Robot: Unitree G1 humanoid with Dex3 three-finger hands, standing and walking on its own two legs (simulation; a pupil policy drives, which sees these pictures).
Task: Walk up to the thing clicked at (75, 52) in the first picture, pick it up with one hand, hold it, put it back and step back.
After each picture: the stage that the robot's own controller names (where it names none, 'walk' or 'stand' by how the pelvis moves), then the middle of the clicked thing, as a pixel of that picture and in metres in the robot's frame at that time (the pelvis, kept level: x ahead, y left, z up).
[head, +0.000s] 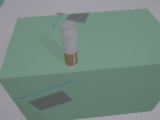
stand; (70, 46) +0.61 +0.09 -0.02
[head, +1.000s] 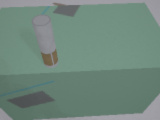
rise first; (47, 44) +0.55 +0.19 +0.01
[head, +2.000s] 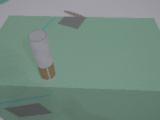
stand; (43, 58) +0.49 +0.20 +0.00
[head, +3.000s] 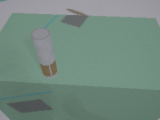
stand; (46, 56) +0.52 +0.19 -0.02
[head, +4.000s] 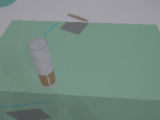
stand; (44, 65) +0.48 +0.19 -0.02
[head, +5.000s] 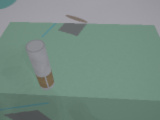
stand; (42, 67) +0.47 +0.20 -0.02
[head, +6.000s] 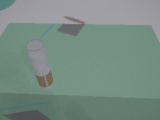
stand; (41, 66) +0.48 +0.21 -0.02
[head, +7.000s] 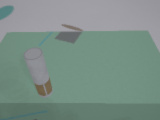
rise first; (40, 75) +0.45 +0.22 -0.02
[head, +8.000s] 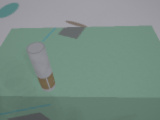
go down; (43, 69) +0.48 +0.22 -0.02
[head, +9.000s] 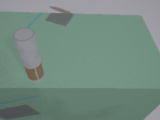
go down; (31, 58) +0.49 +0.20 +0.00
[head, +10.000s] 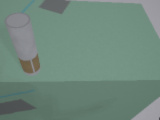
go down; (26, 48) +0.48 +0.20 +0.04
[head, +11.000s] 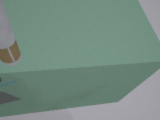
close in; (1, 35) +0.49 +0.22 +0.07
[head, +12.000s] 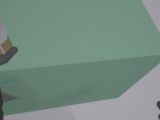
close; out of the picture +0.49 +0.22 +0.09
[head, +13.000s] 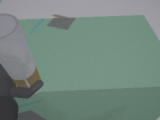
lift; (19, 63) +0.33 +0.18 +0.19
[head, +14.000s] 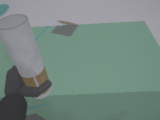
hold; (29, 62) +0.34 +0.17 +0.18
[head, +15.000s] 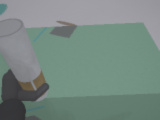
hold; (25, 66) +0.33 +0.17 +0.18
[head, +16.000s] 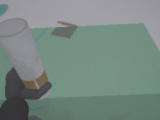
crouch; (29, 65) +0.33 +0.16 +0.18
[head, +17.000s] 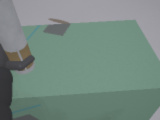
crouch; (12, 38) +0.42 +0.21 +0.20
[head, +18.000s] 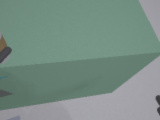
lower; out of the picture +0.49 +0.23 +0.07
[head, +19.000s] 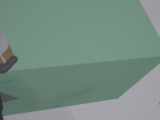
lower; out of the picture +0.46 +0.22 +0.08
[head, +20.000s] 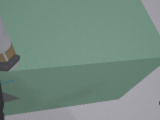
lower; out of the picture +0.47 +0.22 +0.08
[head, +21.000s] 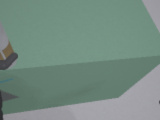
lower; out of the picture +0.47 +0.22 +0.09
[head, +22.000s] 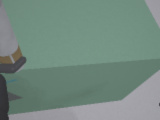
loosen; (3, 41) +0.46 +0.20 +0.08
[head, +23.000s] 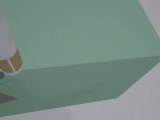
withdraw; (1, 44) +0.45 +0.20 +0.08
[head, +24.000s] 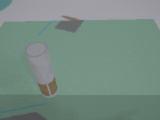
sink last; (44, 73) +0.41 +0.18 +0.03
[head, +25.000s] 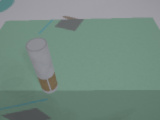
stand; (44, 68) +0.44 +0.19 +0.03
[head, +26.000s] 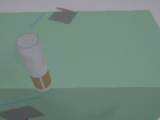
stand; (36, 66) +0.42 +0.19 +0.05
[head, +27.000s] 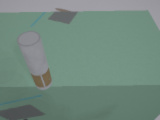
stand; (37, 64) +0.43 +0.19 +0.05
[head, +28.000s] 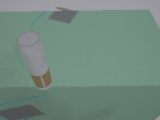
stand; (37, 64) +0.43 +0.19 +0.05
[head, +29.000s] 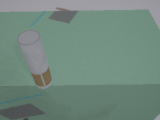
stand; (37, 63) +0.44 +0.19 +0.05
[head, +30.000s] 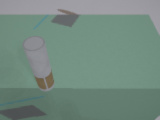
stand; (41, 67) +0.43 +0.19 +0.02
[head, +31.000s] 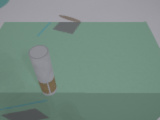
walk; (44, 73) +0.44 +0.18 -0.02
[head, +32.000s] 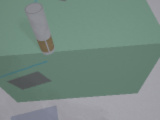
walk; (41, 31) +0.61 +0.21 -0.01
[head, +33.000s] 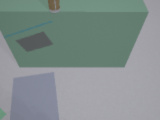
walk; out of the picture +0.96 +0.18 +0.00
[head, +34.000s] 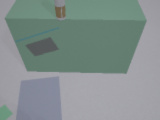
stand; (59, 1) +1.03 +0.18 -0.02
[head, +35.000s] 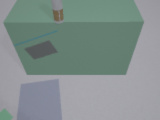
stand; (57, 4) +1.03 +0.19 -0.03
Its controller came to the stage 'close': yes
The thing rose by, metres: 0.21
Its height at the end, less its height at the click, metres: +0.00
